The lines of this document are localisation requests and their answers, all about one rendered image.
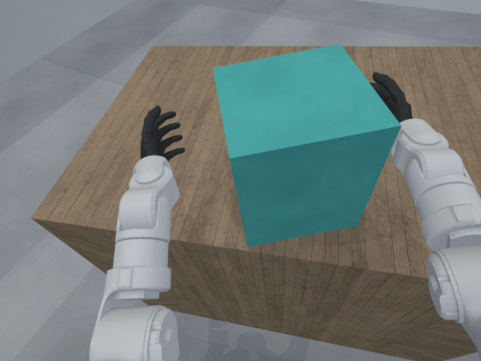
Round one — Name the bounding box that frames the pedestal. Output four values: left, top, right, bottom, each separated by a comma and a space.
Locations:
32, 46, 481, 361

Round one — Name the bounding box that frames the left robot upper arm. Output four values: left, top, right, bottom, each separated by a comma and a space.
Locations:
90, 305, 180, 361

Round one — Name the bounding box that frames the robot right forearm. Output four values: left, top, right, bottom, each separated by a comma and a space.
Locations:
390, 118, 481, 251

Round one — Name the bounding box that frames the right robot upper arm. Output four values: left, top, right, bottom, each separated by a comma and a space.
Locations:
427, 245, 481, 361

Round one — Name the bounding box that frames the carton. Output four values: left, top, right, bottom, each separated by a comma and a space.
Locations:
213, 44, 401, 247

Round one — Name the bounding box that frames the robot left forearm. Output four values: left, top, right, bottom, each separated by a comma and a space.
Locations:
89, 156, 180, 361

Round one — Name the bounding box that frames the right robot hand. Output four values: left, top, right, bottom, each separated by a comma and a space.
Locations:
369, 72, 413, 123

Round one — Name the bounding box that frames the left robot hand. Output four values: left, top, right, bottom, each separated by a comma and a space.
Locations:
141, 106, 185, 161

